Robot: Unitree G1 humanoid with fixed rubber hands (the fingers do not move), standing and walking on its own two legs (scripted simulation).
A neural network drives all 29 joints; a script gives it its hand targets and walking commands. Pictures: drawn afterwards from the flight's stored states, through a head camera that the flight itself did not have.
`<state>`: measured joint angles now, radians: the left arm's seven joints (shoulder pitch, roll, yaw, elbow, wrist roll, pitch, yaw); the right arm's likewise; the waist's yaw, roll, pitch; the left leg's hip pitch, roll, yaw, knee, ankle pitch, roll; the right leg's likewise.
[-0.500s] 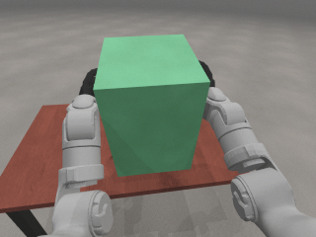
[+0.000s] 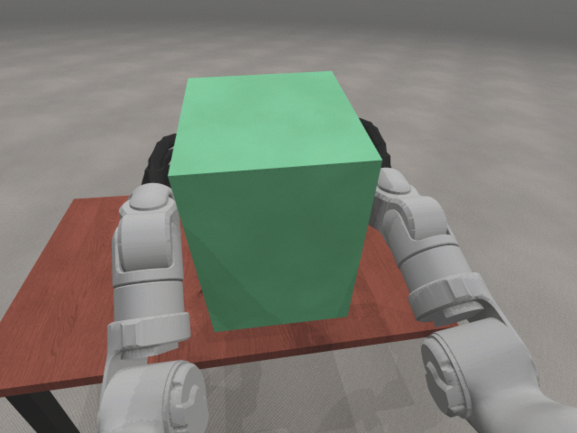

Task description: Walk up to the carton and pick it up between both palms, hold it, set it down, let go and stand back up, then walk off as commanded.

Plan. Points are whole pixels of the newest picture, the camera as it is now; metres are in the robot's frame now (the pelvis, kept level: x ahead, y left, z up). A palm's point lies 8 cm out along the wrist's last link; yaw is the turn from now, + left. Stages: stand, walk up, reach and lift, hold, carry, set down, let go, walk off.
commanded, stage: hold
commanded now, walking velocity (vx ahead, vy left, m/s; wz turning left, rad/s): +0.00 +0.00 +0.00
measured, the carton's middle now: (272, 203) +0.36 +0.01 +0.22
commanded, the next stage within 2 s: none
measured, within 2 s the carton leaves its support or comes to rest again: neither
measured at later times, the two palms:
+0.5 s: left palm (157, 190) +0.36 +0.16 +0.24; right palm (370, 171) +0.37 -0.12 +0.26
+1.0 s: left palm (157, 188) +0.36 +0.15 +0.24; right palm (372, 172) +0.37 -0.13 +0.26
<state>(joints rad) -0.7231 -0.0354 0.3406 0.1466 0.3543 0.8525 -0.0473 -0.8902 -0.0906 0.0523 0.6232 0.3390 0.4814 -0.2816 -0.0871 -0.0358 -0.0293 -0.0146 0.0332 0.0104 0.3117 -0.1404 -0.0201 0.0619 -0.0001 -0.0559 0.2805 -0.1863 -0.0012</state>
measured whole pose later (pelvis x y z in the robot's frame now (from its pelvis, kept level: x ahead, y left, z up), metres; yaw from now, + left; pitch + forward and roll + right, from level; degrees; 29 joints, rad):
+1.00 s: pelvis +0.00 +0.00 +0.00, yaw +0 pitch -8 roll +0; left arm -0.76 -0.02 0.34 0.21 0.36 0.84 -0.04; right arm -0.93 -0.08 0.03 0.69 0.32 0.46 -0.26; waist -0.09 -0.04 -0.05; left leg -0.04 0.03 0.01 0.31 -0.13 -0.02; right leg 0.04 0.00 -0.06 0.28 -0.18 0.00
